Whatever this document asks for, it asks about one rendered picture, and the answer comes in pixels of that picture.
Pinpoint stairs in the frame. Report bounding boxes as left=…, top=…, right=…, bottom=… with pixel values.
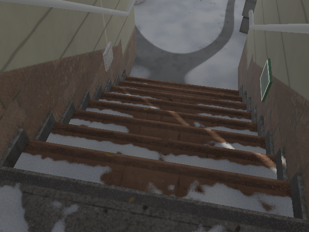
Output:
left=14, top=76, right=294, bottom=218

